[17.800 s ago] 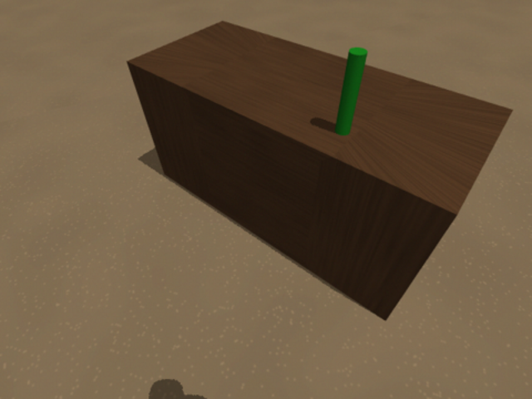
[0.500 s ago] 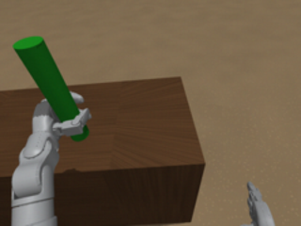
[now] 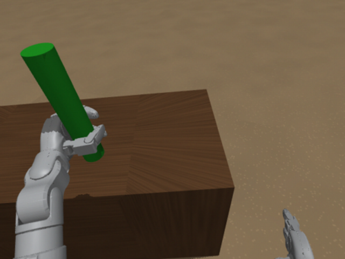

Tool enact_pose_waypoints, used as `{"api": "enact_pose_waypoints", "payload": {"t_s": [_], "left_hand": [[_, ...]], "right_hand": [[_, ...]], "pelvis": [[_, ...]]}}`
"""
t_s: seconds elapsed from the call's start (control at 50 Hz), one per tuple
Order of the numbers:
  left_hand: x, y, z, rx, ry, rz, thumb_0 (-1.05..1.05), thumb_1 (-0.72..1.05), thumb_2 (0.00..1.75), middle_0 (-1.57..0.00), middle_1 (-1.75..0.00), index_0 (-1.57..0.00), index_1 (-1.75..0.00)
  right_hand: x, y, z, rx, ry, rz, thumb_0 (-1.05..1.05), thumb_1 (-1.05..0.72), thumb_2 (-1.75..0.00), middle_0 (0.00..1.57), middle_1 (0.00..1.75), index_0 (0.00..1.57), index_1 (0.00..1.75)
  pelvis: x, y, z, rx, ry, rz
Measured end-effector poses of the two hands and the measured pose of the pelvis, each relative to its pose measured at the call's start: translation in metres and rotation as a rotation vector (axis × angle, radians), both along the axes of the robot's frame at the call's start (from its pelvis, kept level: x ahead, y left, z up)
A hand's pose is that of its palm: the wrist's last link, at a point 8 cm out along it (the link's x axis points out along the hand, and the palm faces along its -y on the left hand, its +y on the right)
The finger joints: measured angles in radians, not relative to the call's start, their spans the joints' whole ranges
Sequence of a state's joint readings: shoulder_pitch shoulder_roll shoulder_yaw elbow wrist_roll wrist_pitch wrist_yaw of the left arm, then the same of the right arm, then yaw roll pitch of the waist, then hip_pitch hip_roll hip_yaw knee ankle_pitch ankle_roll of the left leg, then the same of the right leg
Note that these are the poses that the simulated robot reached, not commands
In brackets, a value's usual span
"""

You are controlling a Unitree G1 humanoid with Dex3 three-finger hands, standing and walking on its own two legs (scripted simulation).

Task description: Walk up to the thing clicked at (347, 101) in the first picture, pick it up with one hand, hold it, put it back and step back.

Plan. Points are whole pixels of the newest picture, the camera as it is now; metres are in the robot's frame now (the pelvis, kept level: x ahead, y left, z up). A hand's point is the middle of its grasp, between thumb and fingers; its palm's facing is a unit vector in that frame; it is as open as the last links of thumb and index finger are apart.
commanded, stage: hold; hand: left
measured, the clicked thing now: (72, 113) +0.33 +0.18 +0.25
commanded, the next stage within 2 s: crouch in 1.30 s
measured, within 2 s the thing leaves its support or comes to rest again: neither
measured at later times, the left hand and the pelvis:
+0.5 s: hand (86, 132) +0.34 +0.17 +0.20, palm faces +0.09 -1.00 +0.00, open 6.0 cm; pelvis +0.00 +0.00 +0.00, yaw +0 degrees
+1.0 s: hand (86, 131) +0.33 +0.17 +0.20, palm faces +0.11 -0.99 -0.01, open 6.1 cm; pelvis +0.00 +0.00 +0.00, yaw +0 degrees
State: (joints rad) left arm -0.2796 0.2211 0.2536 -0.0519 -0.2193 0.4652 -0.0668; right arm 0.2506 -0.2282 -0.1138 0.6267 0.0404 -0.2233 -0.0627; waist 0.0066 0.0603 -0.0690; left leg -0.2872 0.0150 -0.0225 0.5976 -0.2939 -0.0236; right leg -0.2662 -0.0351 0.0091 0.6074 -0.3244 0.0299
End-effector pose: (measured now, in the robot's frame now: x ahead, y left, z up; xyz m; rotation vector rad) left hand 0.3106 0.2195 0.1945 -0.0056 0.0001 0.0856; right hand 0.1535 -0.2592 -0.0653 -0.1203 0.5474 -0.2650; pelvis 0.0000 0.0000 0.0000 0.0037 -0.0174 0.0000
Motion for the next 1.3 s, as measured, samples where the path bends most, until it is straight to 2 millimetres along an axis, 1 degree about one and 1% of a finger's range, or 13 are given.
{"api": "enact_pose_waypoints", "payload": {"t_s": [0.14, 0.26, 0.38, 0.5, 0.66, 0.76, 0.86, 0.94, 1.12, 1.22, 1.3], "left_hand": [[-0.004, 0.008, 0.005, 0.004, -0.036, 0.034, -0.03, 0.03, 1.18, -0.94, -1.15, -0.98, -1.16], [-0.007, 0.011, 0.010, 0.024, -0.038, 0.030, -0.03, 0.03, 1.18, -0.94, -1.15, -0.98, -1.16], [-0.005, 0.008, 0.007, 0.015, -0.010, 0.008, -0.03, 0.03, 1.18, -0.94, -1.15, -0.98, -1.16], [-0.001, 0.004, 0.003, 0.006, 0.003, 0.008, -0.03, 0.03, 1.18, -0.93, -1.15, -0.98, -1.16], [0.000, 0.005, 0.011, 0.008, -0.034, 0.023, -0.03, 0.03, 1.18, -0.93, -1.15, -0.97, -1.16], [0.001, 0.007, 0.007, 0.002, -0.017, 0.025, -0.03, 0.03, 1.18, -0.93, -1.15, -0.97, -1.16], [-0.003, 0.004, 0.001, 0.015, 0.002, 0.017, -0.03, 0.03, 1.18, -0.93, -1.16, -0.97, -1.16], [-0.005, 0.003, 0.002, 0.017, -0.005, 0.017, -0.03, 0.03, 1.18, -0.93, -1.16, -0.97, -1.17], [0.005, 0.005, 0.015, 0.013, -0.033, 0.025, -0.03, 0.03, 1.18, -0.93, -1.16, -0.97, -1.17], [0.009, 0.002, 0.014, 0.003, -0.014, 0.008, -0.03, 0.03, 1.18, -0.93, -1.16, -0.97, -1.17], [0.010, -0.002, 0.008, 0.000, 0.003, -0.003, -0.03, 0.03, 1.18, -0.93, -1.16, -0.97, -1.17]], "right_hand": [[-0.004, 0.000, 0.000, -0.004, 0.010, -0.006, -0.02, 0.54, -0.06, 0.05, 0.05, 0.05, 0.05], [0.000, 0.004, -0.004, 0.002, 0.015, 0.001, -0.02, 0.54, -0.06, 0.05, 0.05, 0.05, 0.05], [0.004, 0.008, -0.002, 0.009, 0.003, 0.013, -0.02, 0.54, -0.06, 0.05, 0.05, 0.05, 0.05], [0.000, 0.008, 0.000, 0.008, -0.002, 0.013, -0.01, 0.54, -0.06, 0.06, 0.05, 0.05, 0.05], [-0.005, 0.004, -0.003, 0.005, 0.016, -0.002, -0.02, 0.54, -0.06, 0.05, 0.05, 0.05, 0.05], [-0.001, 0.006, -0.004, 0.010, 0.023, 0.007, -0.02, 0.54, -0.06, 0.05, 0.05, 0.05, 0.05], [0.002, 0.007, -0.004, 0.015, 0.019, 0.014, -0.02, 0.54, -0.06, 0.05, 0.05, 0.05, 0.05], [0.004, 0.007, -0.004, 0.012, 0.015, 0.017, -0.02, 0.54, -0.06, 0.05, 0.05, 0.05, 0.05], [0.006, 0.007, 0.000, 0.006, 0.000, 0.014, -0.01, 0.54, -0.06, 0.05, 0.05, 0.05, 0.05], [0.003, 0.008, 0.000, 0.013, 0.007, 0.016, -0.01, 0.54, -0.06, 0.05, 0.05, 0.05, 0.05], [0.000, 0.010, -0.002, 0.018, 0.015, 0.018, -0.01, 0.54, -0.06, 0.05, 0.05, 0.05, 0.05]], "pelvis": [[0.000, 0.001, 0.000, -0.004, -0.002, -0.002], [-0.001, 0.003, 0.000, -0.006, -0.007, 0.001], [-0.002, 0.004, 0.001, -0.004, -0.007, 0.002], [-0.002, 0.003, 0.001, -0.003, -0.005, -0.001], [-0.001, 0.002, 0.002, -0.004, -0.007, -0.003], [-0.001, 0.001, 0.002, -0.004, -0.004, -0.003], [0.001, 0.001, 0.002, -0.004, -0.001, -0.001], [0.001, 0.001, 0.002, -0.003, -0.005, 0.001], [0.001, 0.000, 0.003, -0.002, -0.008, 0.002], [0.001, 0.001, 0.003, -0.002, -0.006, -0.001], [0.001, 0.002, 0.003, -0.003, -0.005, -0.003]]}}
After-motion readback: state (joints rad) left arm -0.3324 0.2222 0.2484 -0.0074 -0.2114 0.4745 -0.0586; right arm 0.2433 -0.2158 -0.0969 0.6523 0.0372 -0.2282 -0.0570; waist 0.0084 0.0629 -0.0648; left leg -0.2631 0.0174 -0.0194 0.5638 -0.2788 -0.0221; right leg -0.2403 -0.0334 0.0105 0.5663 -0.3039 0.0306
